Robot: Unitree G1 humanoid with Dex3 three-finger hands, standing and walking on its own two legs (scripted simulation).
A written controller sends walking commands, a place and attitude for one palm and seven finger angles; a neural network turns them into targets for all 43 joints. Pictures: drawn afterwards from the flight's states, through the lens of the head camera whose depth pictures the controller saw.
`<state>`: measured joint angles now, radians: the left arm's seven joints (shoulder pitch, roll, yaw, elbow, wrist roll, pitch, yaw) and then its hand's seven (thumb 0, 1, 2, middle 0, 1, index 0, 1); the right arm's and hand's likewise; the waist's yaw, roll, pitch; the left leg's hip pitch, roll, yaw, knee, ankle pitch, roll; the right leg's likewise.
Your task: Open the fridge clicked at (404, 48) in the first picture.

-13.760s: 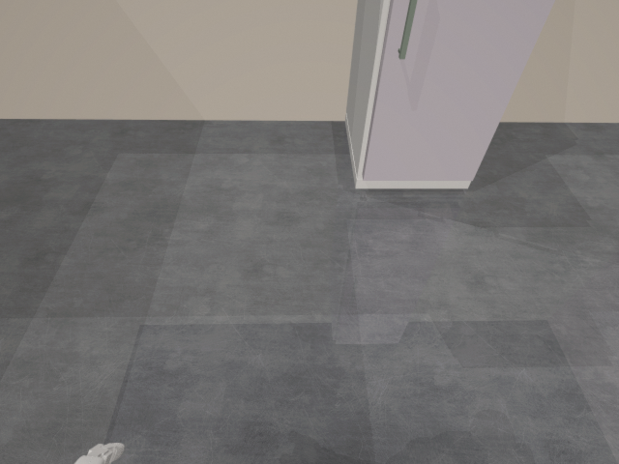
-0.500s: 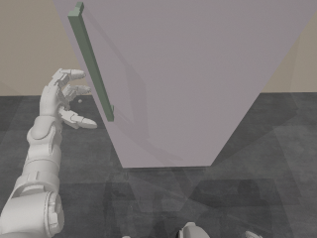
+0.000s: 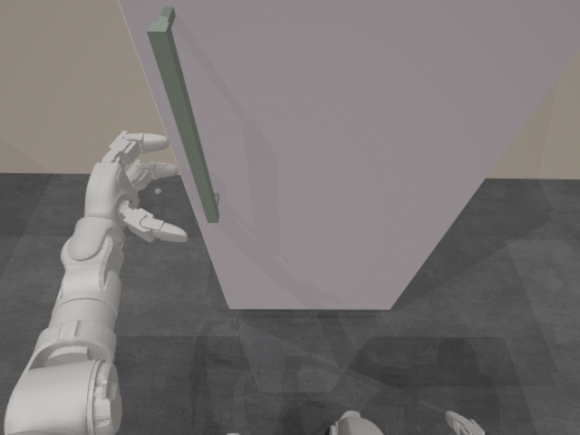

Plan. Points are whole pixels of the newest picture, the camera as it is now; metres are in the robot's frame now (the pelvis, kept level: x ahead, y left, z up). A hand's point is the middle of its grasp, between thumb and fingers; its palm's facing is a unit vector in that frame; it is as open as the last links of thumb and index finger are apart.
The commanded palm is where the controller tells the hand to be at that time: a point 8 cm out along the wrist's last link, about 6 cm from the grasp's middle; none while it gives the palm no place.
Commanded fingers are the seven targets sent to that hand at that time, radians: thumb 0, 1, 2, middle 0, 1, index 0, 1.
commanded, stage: move the hooked fingers beside the handle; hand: left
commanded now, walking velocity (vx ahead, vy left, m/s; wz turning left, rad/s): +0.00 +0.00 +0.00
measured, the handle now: (196, 140) +0.49 +0.14 +0.12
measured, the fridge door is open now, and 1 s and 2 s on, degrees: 0 0 0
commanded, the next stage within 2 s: feel for the door with the fingertips in 0.20 s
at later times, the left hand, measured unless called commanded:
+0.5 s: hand (172, 197) +0.41 +0.17 +0.08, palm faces -0.03 -1.00 -0.02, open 14.0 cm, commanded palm +0.39 +0.22 +0.08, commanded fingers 0.00 -0.50 0.30 -0.30 -1.20 -0.30 -1.20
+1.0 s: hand (183, 181) +0.44 +0.16 +0.08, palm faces -0.01 -1.00 -0.03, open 13.9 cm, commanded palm +0.41 +0.21 +0.08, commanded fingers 0.00 -0.50 0.30 -0.30 -1.20 -0.30 -1.20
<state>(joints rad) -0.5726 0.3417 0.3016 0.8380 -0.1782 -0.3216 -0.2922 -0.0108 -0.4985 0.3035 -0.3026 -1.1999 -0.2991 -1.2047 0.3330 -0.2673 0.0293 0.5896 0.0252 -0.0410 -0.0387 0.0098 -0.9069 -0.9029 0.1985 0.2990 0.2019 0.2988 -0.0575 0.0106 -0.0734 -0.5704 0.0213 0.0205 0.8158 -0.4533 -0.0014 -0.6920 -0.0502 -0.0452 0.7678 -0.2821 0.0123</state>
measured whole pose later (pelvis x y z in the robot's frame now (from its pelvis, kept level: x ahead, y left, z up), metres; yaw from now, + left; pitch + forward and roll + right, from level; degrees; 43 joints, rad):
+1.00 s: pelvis +0.00 -0.01 +0.00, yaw +0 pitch +12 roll +0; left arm -0.66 0.32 0.30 0.92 -0.14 -0.35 -0.22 -0.01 -0.50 0.30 -0.30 -1.20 -0.30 -1.21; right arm 0.35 -0.27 0.03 0.61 0.02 -0.04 -0.04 0.01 -0.91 -0.90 0.20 0.30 0.20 0.30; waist -0.08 0.01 -0.06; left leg -0.59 0.03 0.02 0.81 -0.44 -0.01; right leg -0.72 -0.04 -0.04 0.78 -0.28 0.00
